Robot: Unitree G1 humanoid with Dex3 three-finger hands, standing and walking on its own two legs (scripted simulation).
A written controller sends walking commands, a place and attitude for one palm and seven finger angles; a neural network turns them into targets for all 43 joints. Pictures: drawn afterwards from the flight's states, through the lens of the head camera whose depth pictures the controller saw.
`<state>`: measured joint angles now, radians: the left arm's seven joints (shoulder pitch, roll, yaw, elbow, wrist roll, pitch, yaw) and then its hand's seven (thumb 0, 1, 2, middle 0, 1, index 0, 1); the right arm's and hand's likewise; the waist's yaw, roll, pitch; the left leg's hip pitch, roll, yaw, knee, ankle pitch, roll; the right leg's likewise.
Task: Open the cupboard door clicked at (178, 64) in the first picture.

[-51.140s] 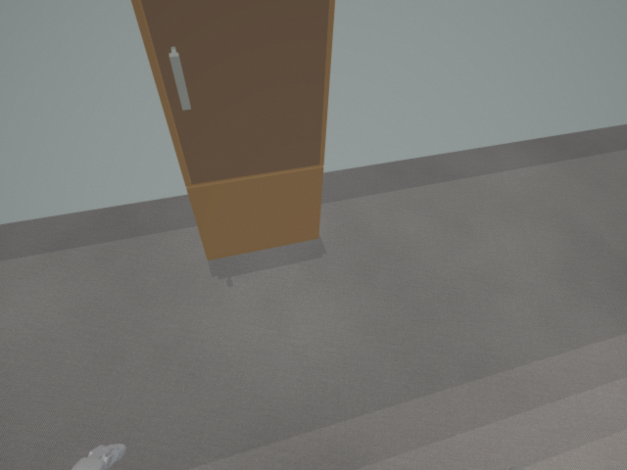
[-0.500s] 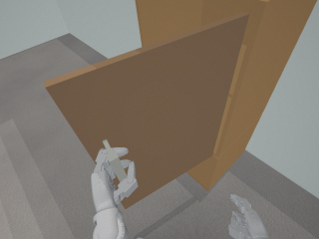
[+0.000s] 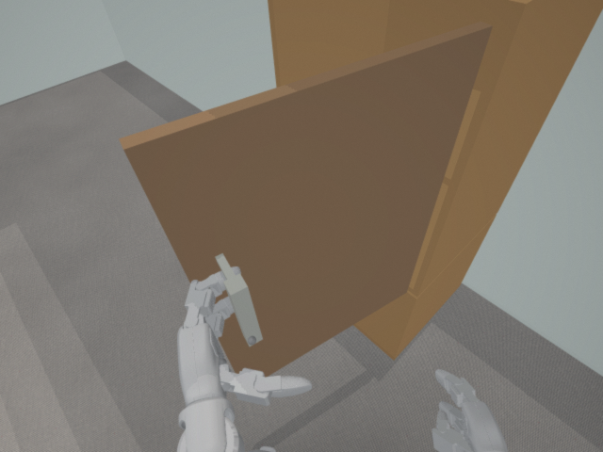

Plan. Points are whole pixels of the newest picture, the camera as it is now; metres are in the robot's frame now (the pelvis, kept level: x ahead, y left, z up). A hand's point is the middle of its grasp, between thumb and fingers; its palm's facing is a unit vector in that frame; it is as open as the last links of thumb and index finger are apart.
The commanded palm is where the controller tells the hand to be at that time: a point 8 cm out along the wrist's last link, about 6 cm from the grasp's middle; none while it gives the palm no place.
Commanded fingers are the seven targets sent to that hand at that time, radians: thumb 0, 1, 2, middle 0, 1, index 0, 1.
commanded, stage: open thumb and fingers to let go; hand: left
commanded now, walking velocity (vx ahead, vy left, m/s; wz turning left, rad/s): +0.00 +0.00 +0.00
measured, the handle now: (238, 301) +0.30 +0.10 +0.07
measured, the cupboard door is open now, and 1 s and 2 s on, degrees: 77 79 79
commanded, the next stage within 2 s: slide the hand sideways off the handle in 0.12 s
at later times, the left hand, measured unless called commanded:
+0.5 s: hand (256, 383) +0.19 +0.06 +0.08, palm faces -0.19 -0.98 +0.06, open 16.4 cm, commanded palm +0.18 +0.11 +0.07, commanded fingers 0.00 -0.50 0.30 -0.15 -0.30 -0.15 -0.30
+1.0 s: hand (213, 396) +0.18 +0.10 +0.08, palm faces -0.09 -1.00 +0.04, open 16.1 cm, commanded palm +0.15 +0.16 +0.07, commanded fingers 0.00 -0.50 0.30 -0.15 -0.30 -0.15 -0.30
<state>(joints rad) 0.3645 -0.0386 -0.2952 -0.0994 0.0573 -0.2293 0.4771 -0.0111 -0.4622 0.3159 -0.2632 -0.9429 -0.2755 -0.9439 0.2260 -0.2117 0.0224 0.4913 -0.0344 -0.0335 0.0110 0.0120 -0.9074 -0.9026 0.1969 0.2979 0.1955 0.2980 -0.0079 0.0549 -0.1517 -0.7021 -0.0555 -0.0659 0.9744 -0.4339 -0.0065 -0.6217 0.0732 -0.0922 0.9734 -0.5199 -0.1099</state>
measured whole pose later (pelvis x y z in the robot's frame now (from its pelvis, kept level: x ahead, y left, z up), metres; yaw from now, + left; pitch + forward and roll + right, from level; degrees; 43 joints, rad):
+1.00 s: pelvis +0.00 +0.06 -0.01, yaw -3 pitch +9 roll -2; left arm 0.63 0.07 -0.37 -0.36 0.06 -0.27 0.15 -0.02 -0.50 0.30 -0.17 -0.31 -0.20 -0.32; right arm 0.26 -0.21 0.05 0.31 0.01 0.03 0.05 0.01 -0.91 -0.90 0.20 0.30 0.20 0.30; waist 0.01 0.05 -0.13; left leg -0.75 -0.07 0.00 1.07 -0.48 0.08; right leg -0.67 0.06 -0.04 1.04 -0.54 -0.03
